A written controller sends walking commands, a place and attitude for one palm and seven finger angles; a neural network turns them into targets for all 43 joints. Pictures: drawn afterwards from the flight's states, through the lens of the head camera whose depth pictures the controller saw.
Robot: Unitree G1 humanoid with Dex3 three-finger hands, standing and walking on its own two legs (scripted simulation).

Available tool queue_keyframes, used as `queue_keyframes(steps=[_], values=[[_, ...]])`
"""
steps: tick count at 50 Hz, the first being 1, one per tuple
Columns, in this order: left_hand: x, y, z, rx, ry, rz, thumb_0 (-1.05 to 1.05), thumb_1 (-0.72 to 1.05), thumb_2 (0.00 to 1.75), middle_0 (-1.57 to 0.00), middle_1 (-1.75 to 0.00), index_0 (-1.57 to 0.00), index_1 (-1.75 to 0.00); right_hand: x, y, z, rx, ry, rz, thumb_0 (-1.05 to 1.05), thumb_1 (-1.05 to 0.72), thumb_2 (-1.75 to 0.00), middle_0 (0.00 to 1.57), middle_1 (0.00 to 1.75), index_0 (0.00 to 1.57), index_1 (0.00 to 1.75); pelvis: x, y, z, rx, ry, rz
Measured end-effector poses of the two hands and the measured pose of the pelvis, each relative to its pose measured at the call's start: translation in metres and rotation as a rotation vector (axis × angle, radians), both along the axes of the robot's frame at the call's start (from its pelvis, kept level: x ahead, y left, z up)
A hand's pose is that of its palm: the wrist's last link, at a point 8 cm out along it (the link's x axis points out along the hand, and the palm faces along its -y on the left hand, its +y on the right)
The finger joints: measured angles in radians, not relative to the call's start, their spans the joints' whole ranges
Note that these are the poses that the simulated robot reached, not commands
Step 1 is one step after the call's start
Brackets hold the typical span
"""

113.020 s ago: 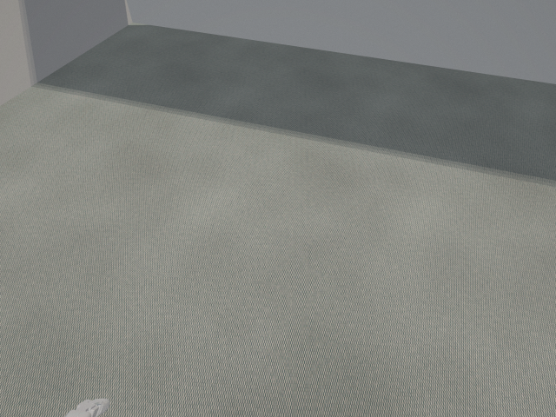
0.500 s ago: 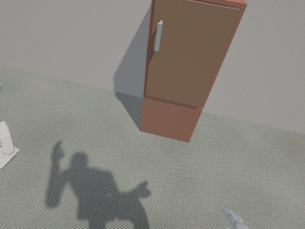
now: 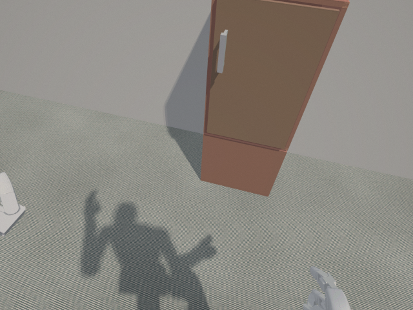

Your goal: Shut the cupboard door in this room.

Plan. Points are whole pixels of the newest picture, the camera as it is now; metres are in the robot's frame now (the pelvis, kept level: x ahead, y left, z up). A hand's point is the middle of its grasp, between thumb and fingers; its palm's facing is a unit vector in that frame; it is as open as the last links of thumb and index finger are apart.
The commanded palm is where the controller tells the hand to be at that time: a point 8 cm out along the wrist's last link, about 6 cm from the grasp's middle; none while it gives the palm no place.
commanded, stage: stop stepping back and stand still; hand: left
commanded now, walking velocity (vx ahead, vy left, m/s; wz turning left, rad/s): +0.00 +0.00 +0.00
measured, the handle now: (223, 51) +0.93 -0.01 +0.08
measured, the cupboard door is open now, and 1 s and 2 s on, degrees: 0 0 0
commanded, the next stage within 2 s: let the arm hang, fingers relaxed in 0.24 s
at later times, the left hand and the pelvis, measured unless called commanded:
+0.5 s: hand (86, 263) +0.21 +0.25 -0.04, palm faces +0.05 -0.91 -0.42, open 7.4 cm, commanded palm none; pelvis +0.01 +0.02 +0.00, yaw +0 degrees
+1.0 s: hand out of the picture -0.07 +0.21 -0.16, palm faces +0.01 -0.98 -0.21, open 7.3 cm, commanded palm none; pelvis +0.00 +0.02 +0.01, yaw +0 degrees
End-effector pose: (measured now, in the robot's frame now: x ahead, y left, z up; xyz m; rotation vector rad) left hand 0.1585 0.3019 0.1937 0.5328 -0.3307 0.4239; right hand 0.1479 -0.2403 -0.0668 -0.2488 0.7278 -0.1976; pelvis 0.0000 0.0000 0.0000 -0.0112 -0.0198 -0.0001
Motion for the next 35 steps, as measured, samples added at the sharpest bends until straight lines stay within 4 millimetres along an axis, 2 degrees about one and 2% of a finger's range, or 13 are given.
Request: queue_keyframes(steps=[7,11,17,18,20,23,25,28,30,32,35], values=[[0.019,-0.006,-0.007,-0.008,0.095,-0.017,0.01,0.89,0.90,-0.21,-0.31,-0.21,-0.31,0.019,0.010,-0.001,0.054,-0.002,0.018,0.01,-0.91,-0.90,0.21,0.30,0.20,0.30,0.012,-0.001,0.004,-0.006,0.032,-0.012],[0.026,-0.010,-0.013,-0.026,0.137,-0.030,0.01,0.89,0.90,-0.21,-0.31,-0.21,-0.31,0.021,0.012,-0.007,0.065,0.023,0.007,0.01,-0.90,-0.90,0.21,0.30,0.20,0.30,0.019,0.000,0.003,-0.004,0.034,-0.014],[0.031,-0.007,-0.011,-0.018,0.135,-0.025,0.02,0.89,0.90,-0.21,-0.31,-0.22,-0.31,0.019,0.012,-0.010,0.067,0.051,-0.008,0.01,-0.90,-0.90,0.21,0.30,0.20,0.30,0.024,0.001,0.004,-0.002,0.034,-0.015],[0.034,-0.006,-0.017,-0.010,0.155,-0.033,0.01,0.89,0.90,-0.21,-0.31,-0.21,-0.31,0.019,0.012,-0.013,0.075,0.049,0.011,0.01,-0.90,-0.90,0.21,0.30,0.20,0.30,0.024,0.002,0.003,-0.004,0.038,-0.008],[0.046,0.000,-0.055,-0.046,0.313,-0.039,0.01,0.89,0.90,-0.20,-0.30,-0.21,-0.31,0.020,0.008,-0.023,0.081,0.074,0.064,0.01,-0.90,-0.90,0.21,0.30,0.20,0.30,0.021,0.007,0.000,-0.005,0.045,0.002],[0.050,0.001,-0.143,-0.186,0.671,-0.014,0.00,0.90,0.90,-0.20,-0.30,-0.20,-0.30,0.014,0.000,-0.038,0.074,0.136,0.080,0.01,-0.90,-0.90,0.21,0.30,0.20,0.30,0.016,0.014,-0.003,-0.002,0.044,0.008],[0.034,-0.009,-0.202,-0.277,0.906,-0.004,0.00,0.90,0.90,-0.20,-0.30,-0.20,-0.30,0.004,-0.004,-0.043,0.066,0.175,0.063,0.01,-0.91,-0.90,0.21,0.30,0.20,0.30,0.013,0.015,-0.003,0.004,0.036,0.008],[-0.008,-0.035,-0.272,-0.406,1.196,0.000,0.01,0.91,0.90,-0.19,-0.30,-0.20,-0.30,-0.021,-0.008,-0.045,0.048,0.250,0.030,0.01,-0.91,-0.90,0.21,0.30,0.20,0.30,0.009,0.016,-0.003,0.012,0.019,0.007],[-0.044,-0.056,-0.304,-0.490,1.350,0.000,0.01,0.91,0.90,-0.20,-0.30,-0.20,-0.30,-0.043,-0.008,-0.046,0.038,0.323,0.010,0.01,-0.91,-0.90,0.21,0.30,0.20,0.30,0.007,0.015,0.000,0.012,0.010,0.006],[-0.079,-0.072,-0.324,-0.578,1.454,0.025,0.01,0.92,0.90,-0.20,-0.30,-0.20,-0.30,-0.066,-0.006,-0.047,0.032,0.407,-0.009,0.01,-0.91,-0.90,0.20,0.30,0.20,0.30,0.006,0.014,0.002,0.008,0.005,0.008],[-0.115,-0.062,-0.334,-0.631,1.516,0.124,-0.02,1.00,0.90,-0.21,-0.30,-0.21,-0.30,-0.102,0.001,-0.050,0.035,0.539,-0.029,0.01,-0.91,-0.90,0.20,0.30,0.20,0.30,0.005,0.011,0.005,0.000,0.004,0.016]])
